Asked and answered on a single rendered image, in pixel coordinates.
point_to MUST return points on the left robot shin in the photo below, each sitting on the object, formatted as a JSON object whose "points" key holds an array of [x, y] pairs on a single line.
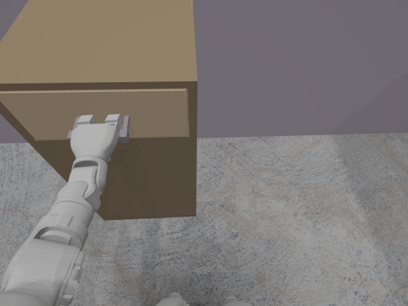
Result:
{"points": [[175, 295]]}

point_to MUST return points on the robot left upper arm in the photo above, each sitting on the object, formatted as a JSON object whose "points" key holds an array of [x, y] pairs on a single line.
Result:
{"points": [[46, 274]]}

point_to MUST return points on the drawer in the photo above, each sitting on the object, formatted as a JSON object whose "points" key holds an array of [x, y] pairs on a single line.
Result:
{"points": [[49, 115]]}

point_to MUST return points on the left robot forearm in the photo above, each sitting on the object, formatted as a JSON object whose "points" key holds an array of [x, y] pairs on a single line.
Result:
{"points": [[72, 212]]}

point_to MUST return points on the handle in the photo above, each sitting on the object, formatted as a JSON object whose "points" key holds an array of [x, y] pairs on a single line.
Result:
{"points": [[123, 133]]}

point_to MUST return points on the cabinet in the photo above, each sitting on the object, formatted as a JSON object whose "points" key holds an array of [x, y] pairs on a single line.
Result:
{"points": [[56, 45]]}

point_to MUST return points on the robot left hand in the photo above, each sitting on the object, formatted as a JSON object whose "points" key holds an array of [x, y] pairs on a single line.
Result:
{"points": [[96, 140]]}

